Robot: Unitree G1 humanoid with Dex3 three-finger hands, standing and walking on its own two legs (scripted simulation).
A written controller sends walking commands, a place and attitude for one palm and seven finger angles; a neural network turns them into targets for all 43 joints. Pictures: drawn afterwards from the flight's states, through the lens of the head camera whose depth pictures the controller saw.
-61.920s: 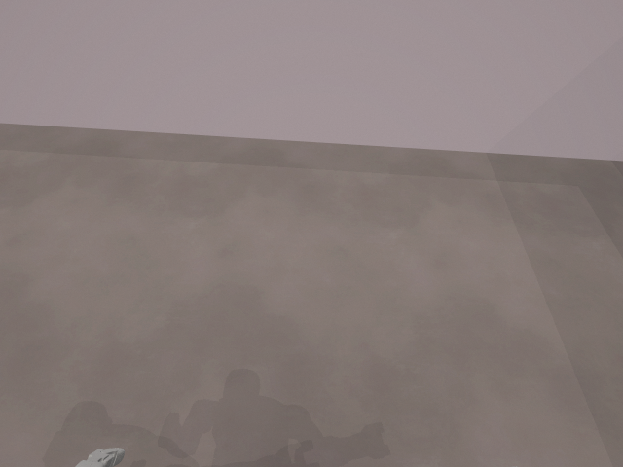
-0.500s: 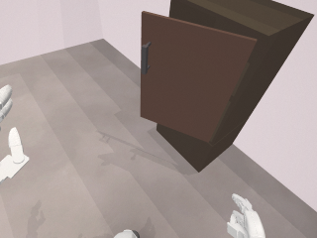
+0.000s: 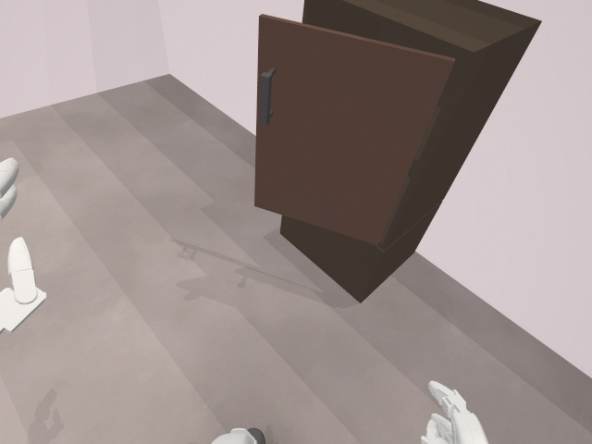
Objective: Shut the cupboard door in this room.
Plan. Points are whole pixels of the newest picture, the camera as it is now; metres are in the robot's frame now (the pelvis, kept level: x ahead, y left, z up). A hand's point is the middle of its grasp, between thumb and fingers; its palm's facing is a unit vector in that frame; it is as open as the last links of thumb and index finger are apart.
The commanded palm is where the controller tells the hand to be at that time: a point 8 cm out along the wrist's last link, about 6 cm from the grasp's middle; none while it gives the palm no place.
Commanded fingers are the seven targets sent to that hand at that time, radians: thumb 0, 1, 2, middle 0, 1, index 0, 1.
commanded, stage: stop stepping back and stand still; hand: left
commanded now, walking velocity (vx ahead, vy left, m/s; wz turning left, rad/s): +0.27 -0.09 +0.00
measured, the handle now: (268, 96) +0.88 +0.12 +0.03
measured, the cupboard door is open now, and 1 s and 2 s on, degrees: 27 27 27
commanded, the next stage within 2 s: let the arm hang, fingers relaxed in 1.12 s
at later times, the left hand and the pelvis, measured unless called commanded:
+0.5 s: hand out of the picture +0.15 +0.36 +0.18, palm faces +0.56 -0.76 -0.34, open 7.4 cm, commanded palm +0.09 +0.38 +0.19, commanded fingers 0.00 0.90 0.90 -0.20 -0.30 -0.20 -0.30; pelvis -0.05 +0.07 +0.00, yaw +1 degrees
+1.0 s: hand out of the picture +0.19 +0.32 +0.17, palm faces +0.42 -0.81 -0.41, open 7.4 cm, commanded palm +0.13 +0.36 +0.19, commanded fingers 0.00 0.90 0.90 -0.20 -0.30 -0.20 -0.30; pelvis -0.02 +0.07 +0.01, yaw -2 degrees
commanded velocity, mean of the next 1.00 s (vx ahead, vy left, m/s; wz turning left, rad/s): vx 0.07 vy -0.07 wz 0.00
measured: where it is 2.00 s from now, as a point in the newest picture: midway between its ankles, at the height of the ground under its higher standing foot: outside the picture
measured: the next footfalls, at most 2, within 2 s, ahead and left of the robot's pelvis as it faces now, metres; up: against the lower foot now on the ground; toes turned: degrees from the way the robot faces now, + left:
left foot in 0.40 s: +0.05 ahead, +0.19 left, +0.00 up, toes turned +2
right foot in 0.72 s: -0.03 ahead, -0.01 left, +0.00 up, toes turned -6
